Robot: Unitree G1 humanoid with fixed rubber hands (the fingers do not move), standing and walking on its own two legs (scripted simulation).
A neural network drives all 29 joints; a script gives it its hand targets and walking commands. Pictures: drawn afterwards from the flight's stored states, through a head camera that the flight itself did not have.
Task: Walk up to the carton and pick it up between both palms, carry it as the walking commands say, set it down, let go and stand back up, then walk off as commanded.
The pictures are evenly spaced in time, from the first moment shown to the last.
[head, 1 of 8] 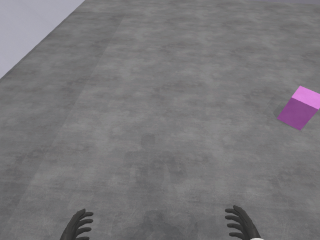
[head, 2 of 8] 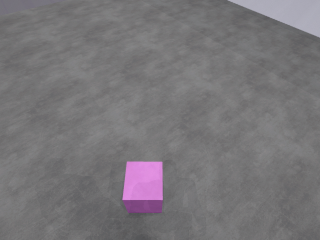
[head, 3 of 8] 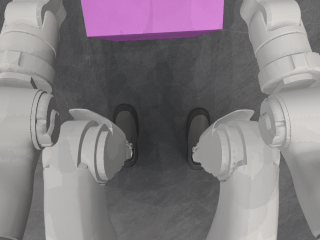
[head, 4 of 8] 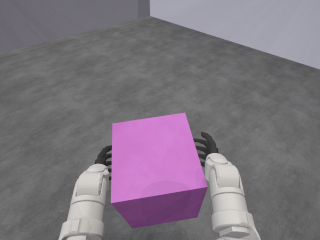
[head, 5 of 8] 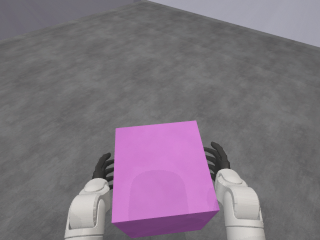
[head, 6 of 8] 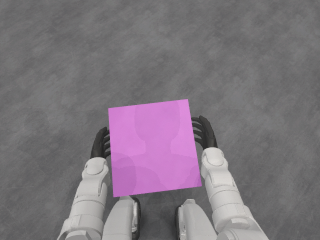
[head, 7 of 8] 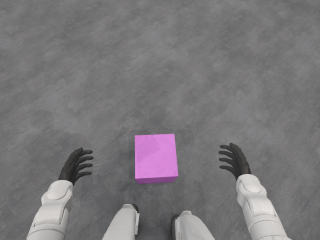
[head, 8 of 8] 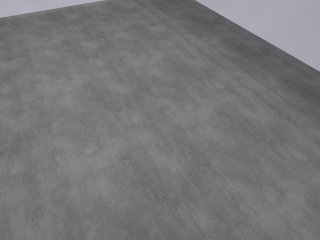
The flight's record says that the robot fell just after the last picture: no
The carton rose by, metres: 0.68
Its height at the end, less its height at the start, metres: +0.00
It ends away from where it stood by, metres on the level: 0.49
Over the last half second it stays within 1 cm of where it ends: yes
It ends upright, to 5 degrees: yes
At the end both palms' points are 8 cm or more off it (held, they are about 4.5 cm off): yes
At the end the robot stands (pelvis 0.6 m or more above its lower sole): yes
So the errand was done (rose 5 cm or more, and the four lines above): yes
